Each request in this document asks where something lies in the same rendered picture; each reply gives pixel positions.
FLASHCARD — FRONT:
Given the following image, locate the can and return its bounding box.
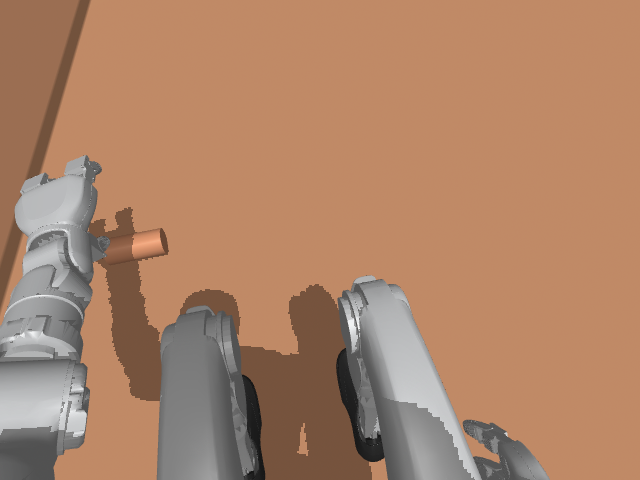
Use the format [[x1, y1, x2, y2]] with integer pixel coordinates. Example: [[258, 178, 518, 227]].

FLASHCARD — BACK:
[[104, 228, 168, 265]]

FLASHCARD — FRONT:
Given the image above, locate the left robot arm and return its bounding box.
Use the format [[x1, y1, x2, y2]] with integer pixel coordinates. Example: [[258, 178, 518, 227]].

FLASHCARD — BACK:
[[0, 224, 94, 480]]

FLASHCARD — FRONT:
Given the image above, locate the left robot hand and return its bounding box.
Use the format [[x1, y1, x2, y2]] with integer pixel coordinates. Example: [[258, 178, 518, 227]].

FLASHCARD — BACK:
[[15, 155, 110, 262]]

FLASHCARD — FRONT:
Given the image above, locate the right robot foot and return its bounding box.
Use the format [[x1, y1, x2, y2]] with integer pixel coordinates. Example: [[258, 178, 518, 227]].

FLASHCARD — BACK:
[[336, 348, 385, 462]]

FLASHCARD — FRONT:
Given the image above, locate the left robot foot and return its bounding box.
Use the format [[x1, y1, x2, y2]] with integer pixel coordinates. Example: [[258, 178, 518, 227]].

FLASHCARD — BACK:
[[242, 375, 265, 480]]

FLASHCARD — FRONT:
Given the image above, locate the right robot hand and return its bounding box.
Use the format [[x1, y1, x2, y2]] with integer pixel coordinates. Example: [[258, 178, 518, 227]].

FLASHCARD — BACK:
[[463, 420, 550, 480]]

